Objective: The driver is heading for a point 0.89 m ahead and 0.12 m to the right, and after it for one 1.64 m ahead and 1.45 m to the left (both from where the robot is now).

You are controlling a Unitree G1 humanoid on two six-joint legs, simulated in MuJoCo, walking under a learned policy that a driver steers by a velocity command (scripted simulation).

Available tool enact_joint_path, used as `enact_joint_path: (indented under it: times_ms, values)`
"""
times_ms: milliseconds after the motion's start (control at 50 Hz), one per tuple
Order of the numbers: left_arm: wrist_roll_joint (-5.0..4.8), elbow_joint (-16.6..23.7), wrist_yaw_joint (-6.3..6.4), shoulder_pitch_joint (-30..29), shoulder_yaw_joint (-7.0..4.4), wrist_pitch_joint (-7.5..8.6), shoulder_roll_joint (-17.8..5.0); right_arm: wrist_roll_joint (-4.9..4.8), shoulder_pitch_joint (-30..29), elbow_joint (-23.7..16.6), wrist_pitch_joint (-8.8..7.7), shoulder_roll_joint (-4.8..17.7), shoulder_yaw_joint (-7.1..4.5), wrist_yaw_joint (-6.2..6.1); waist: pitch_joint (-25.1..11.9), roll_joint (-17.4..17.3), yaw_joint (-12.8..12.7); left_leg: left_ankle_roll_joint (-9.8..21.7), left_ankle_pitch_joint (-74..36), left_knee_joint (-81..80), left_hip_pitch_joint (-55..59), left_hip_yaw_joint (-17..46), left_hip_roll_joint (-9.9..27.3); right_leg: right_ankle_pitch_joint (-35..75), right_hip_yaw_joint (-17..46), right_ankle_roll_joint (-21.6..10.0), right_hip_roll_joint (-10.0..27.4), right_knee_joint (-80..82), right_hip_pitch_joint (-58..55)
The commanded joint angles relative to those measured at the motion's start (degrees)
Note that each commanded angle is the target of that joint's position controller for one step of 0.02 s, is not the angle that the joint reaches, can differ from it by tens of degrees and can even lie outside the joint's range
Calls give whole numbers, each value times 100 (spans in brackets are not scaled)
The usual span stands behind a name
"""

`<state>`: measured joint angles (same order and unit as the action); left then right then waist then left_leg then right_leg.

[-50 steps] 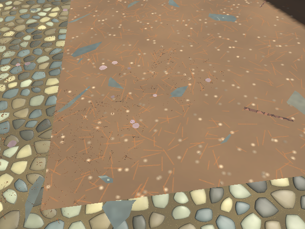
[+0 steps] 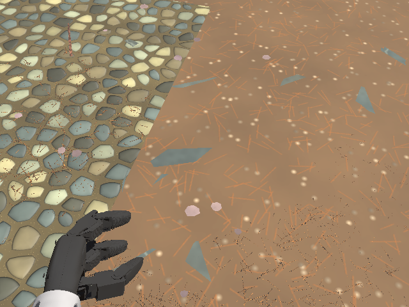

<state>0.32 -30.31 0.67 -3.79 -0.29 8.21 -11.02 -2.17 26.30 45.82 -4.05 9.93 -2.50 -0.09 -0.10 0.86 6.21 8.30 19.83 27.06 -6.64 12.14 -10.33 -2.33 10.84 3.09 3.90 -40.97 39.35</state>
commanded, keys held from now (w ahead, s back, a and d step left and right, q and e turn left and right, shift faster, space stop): w+q+shift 0.10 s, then w+e+shift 0.72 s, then w+q+shift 0.18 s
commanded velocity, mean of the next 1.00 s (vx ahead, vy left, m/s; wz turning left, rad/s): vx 1.00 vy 0.00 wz -0.23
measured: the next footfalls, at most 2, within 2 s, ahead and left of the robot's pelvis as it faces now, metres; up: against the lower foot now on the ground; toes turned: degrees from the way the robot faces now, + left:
right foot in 0.10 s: +0.32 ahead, -0.18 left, +0.00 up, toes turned +17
left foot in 0.46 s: +0.53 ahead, +0.15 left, +0.00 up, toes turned +1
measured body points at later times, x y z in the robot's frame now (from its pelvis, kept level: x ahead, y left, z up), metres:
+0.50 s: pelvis +0.42 +0.00 -0.02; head +0.43 +0.01 +0.43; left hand +0.32 +0.25 -0.15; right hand +0.72 -0.17 -0.03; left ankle +0.49 +0.14 -0.74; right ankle +0.28 -0.18 -0.71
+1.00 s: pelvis +0.83 -0.09 -0.03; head +0.85 -0.10 +0.42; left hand +1.03 +0.13 -0.13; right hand +0.84 -0.37 -0.15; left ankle +0.71 +0.13 -0.60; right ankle +0.89 -0.16 -0.73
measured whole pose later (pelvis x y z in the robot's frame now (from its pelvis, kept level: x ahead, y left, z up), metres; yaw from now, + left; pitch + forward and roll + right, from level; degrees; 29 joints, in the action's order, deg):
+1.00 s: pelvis +0.83 -0.09 -0.03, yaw -17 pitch -1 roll +0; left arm 0.1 -39.9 -2.7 13.8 -2.6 3.7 -16.0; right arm -3.4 16.5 46.1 -6.3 15.5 -1.4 0.3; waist 3.1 -0.8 0.1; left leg 4.0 21.3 79.7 -15.4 5.6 2.7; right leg -15.1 -7.0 -7.1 -3.3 -41.7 25.7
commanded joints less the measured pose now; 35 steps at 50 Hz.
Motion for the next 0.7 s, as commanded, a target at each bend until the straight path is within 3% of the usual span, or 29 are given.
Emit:
enact_joint_path:
  times_ms: [20, 60, 80, 100, 120, 140, 160, 180, 200, 220, 240, 260, 280, 300, 340, 380, 420, 440, 460, 480, 500, 520, 540, 560, 580, 600, 640, 700]
  values:
    - [-215, 469, 9, -460, -309, 18, -601, -98, -214, -390, -15, 1046, -319, -96, 84, -617, -99, 478, -529, -785, -1690, 1293, 698, 659, -722, 219, -713, 1168, -2157]
    - [-317, 448, 6, -235, -483, 90, -912, -101, -249, -394, 6, 980, -354, -112, -116, -804, -298, 289, -1297, -89, -862, 1495, 823, 312, -585, 53, -695, 1552, -2360]
    - [-325, 327, 13, 386, -616, 139, -1113, -53, -425, -466, 13, 1005, -371, -95, -514, -839, -723, 115, -2255, 703, -629, 1362, 756, 139, -662, -118, -662, 1580, -2985]
    - [-314, 81, 24, 1742, -717, 153, -1297, 83, -818, -676, 13, 954, -327, -40, -1379, -896, -1470, -100, -2677, 2173, -1092, 1069, 713, -241, -402, -389, -157, 1028, -4544]
    - [-220, -195, 40, 3210, -738, 77, -1719, 366, -783, -872, -40, 346, -99, 32, -2418, 168, -1791, -196, -604, 4199, -2031, 453, 551, -1563, 931, -704, 828, 798, -6283]
    - [-3, -579, -150, 3250, -786, 125, -2058, -188, 468, -965, -115, 103, 36, 68, -2835, 3296, -925, -381, 1116, 5702, -3923, 84, 319, -4168, 4979, -1996, 2166, 2390, -7113]
    - [-23, -424, -143, 2899, -649, 45, -1188, -267, 72, -708, -65, 590, 9, 3, -1663, 2138, -1226, -332, 607, 6087, -4659, -80, 871, -5278, 4894, -1919, 1799, 2645, -6540]
    - [-52, -564, -110, 2803, -562, -45, -857, -73, -841, -891, -77, 814, 5, 50, -853, 1162, -1395, -294, 305, 6064, -4784, -305, 938, -4365, 3758, -1736, 1421, 2582, -5773]
    - [0, -687, -141, 2795, -541, -91, -933, 116, -1562, -1077, -135, 747, 25, 62, -373, 89, -1372, -279, 253, 5761, -4478, -439, 1025, -3100, 2956, -1648, 1067, 2584, -4910]
    - [3, -799, -190, 2704, -529, -85, -969, 270, -1988, -1282, -227, 663, 35, 69, -74, -94, -1207, -257, 182, 5161, -4271, -420, 1154, -2296, 2532, -1643, 823, 2577, -4280]
    - [7, -870, -210, 2613, -443, -76, -784, 259, -2049, -1386, -263, 558, 54, 113, -5, 99, -943, -257, 201, 4703, -3954, -409, 1297, -1923, 2205, -1617, 628, 2642, -3847]
    - [-83, -910, -241, 2544, -381, -87, -605, 230, -2025, -1422, -271, 508, 79, 124, 53, 291, -787, -321, 257, 4207, -3752, -501, 1352, -1600, 1985, -1638, 453, 2727, -3586]
    - [-171, -933, -240, 2505, -366, -106, -594, 244, -2007, -1455, -276, 505, 103, 124, 101, 335, -664, -406, 325, 3661, -3562, -539, 1419, -1339, 1883, -1700, 424, 2758, -3293]
    - [-226, -906, -197, 2374, -399, -124, -750, 263, -2061, -1516, -301, 519, 136, 134, 212, 311, -548, -494, 230, 2987, -3330, -559, 1490, -1140, 1770, -1747, 472, 2823, -2928]
    - [-263, -818, -114, 2129, -535, -160, -1221, 286, -2296, -1562, -369, 565, 188, 200, 241, 230, -480, -657, -631, 1781, -1966, -785, 1349, -951, 1266, -1639, 333, 2928, -1838]
    - [-279, -816, -92, 2272, -603, -176, -1482, 167, -2218, -1493, -386, 783, 103, 201, 165, 297, -391, -772, -1585, 1288, -438, -917, 1117, -1052, 1200, -1532, 396, 3069, -1000]
    - [-304, -888, -99, 2591, -537, -185, -1310, 90, -2012, -1424, -349, 1056, -55, 112, 120, 241, -247, -756, -1381, 871, 267, -934, 1019, -1039, 1074, -1291, 278, 2634, -1073]
    - [-293, -908, -109, 2685, -494, -183, -1219, 95, -1677, -1356, -351, 1188, -154, 55, -48, 192, -25, -697, -1193, 659, 776, -982, 971, -521, 908, -1121, 89, 1939, -1115]
    - [-244, -848, -141, 2578, -433, -160, -1083, 135, -923, -1221, -363, 1385, -275, -3, -523, -6, 420, -562, -1067, 688, 1809, -734, 1283, -189, 576, -870, -200, 566, -683]
    - [-107, -711, -143, 2665, -273, -136, -635, 207, 228, -1088, -316, 1852, -407, -83, -1481, -871, 763, -156, 363, 350, 3073, 777, 2595, -1544, 114, -683, -477, -1542, 0]
    - [-491, -520, -80, 3306, -167, -91, -386, 335, 346, -995, -279, 2126, -431, 7, -1882, -2471, 290, 592, 2524, -926, 3354, 3846, 3629, -2740, -224, -620, -534, -3313, 1207]
    - [-580, -630, 7, 2952, -230, -164, -725, 221, 22, -978, -276, 1692, -361, 13, -937, -1663, 284, 573, 2992, -1180, 2720, 3902, 3525, -2187, -278, -578, -200, -4111, 1875]
    - [-465, -595, 9, 2520, -231, -230, -770, 154, -126, -870, -255, 1346, -279, 5, -291, -1148, 239, 483, 2060, -1157, 2187, 2919, 3412, -1822, -445, -586, -2, -4358, 2099]
    - [-344, -650, -5, 2382, -235, -316, -738, 232, -360, -807, -226, 1103, -210, 21, -1, -600, 21, 393, 1046, -1143, 1576, 2065, 3171, -1592, -500, -575, 195, -4289, 1822]
    - [-261, -622, -32, 2177, -260, -391, -647, 322, -667, -728, -207, 899, -169, 56, 357, -414, -209, 260, 306, -1268, 940, 1310, 2862, -1470, -464, -601, 322, -4110, 1614]
    - [-310, -538, -89, 2175, -249, -478, -529, 354, -937, -665, -213, 806, -155, 64, 518, -729, -498, 209, -247, -1362, 478, 789, 2831, -1429, -370, -593, 488, -3982, 1423]
    - [-340, -439, -154, 1985, -223, -639, -428, 254, -1257, -593, -244, 652, -150, 76, 669, -641, -707, 59, -1165, -1594, 42, -146, 2762, -1408, -357, -542, 691, -3693, 1326]
    - [-201, -232, -253, 1657, -191, -662, -504, 251, -1592, -530, -308, 998, -238, -37, 703, -382, -904, -113, -1845, -1879, -275, -1342, 2542, -349, -520, -456, 729, -2825, 1074]
Velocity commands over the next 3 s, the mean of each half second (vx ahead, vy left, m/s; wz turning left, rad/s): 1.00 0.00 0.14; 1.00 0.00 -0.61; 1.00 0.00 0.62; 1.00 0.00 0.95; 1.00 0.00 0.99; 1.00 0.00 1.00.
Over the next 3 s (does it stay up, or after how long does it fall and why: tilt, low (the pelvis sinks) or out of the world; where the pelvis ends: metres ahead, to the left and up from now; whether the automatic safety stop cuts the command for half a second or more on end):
stays up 2.24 0.54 -0.01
